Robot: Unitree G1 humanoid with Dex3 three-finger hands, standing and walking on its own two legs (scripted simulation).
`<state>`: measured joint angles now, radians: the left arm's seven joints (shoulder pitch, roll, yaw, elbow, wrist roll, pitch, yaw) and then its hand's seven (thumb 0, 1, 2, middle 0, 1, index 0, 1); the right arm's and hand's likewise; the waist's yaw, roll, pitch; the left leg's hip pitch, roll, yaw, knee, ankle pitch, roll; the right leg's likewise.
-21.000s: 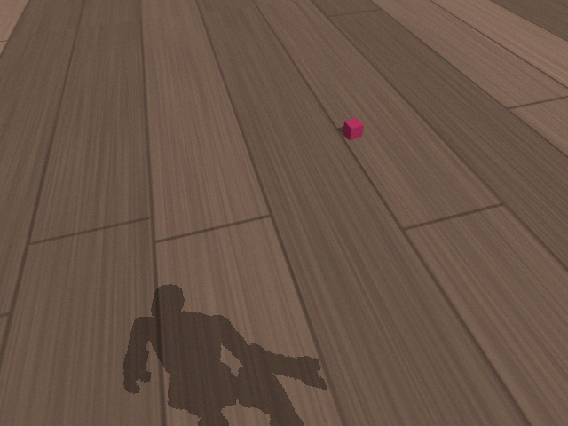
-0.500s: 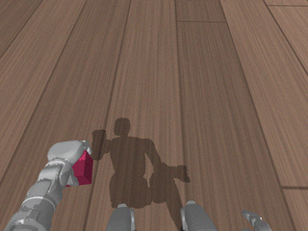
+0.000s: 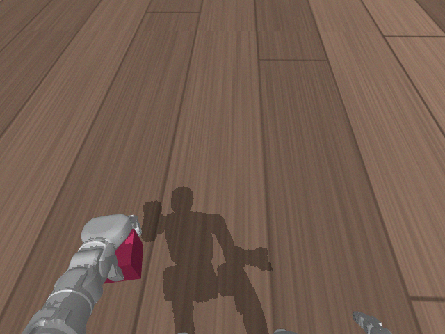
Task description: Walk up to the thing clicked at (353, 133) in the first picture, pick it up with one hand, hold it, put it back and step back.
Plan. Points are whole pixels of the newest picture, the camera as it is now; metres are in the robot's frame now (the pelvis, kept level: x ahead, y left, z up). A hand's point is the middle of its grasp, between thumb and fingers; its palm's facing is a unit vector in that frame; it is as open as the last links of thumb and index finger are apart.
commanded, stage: hold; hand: left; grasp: from above
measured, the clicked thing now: (119, 256) +0.31 +0.23 -0.11
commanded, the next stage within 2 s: crouch in 1.84 s
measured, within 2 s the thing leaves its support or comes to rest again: neither
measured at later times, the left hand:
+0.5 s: hand (114, 237) +0.32 +0.22 -0.04, palm faces -0.48 -0.05 -0.87, open 10.8 cm
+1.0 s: hand (112, 250) +0.29 +0.21 -0.02, palm faces -0.48 -0.05 -0.88, open 10.8 cm
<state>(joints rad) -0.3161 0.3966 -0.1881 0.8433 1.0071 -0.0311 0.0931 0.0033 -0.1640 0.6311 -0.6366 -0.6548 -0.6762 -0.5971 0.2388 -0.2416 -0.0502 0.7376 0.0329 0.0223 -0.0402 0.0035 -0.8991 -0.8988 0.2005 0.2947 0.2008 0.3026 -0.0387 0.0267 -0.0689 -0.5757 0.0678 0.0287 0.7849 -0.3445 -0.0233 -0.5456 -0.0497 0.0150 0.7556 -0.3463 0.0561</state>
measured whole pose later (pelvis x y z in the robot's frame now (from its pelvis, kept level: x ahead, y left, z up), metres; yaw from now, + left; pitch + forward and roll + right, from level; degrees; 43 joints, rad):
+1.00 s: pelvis +0.00 -0.01 +0.02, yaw -1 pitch +1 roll +0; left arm -0.25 0.40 -0.21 0.69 1.00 -0.04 -0.05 0.00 -0.16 0.63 -0.64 -0.66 -0.68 -0.60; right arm 0.19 -0.25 -0.04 0.69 0.05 0.09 -0.05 0.00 -0.90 -0.90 0.20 0.29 0.20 0.30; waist 0.00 0.04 -0.02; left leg -0.31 0.06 0.05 0.54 -0.23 -0.03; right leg -0.31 -0.05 0.02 0.55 -0.25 0.04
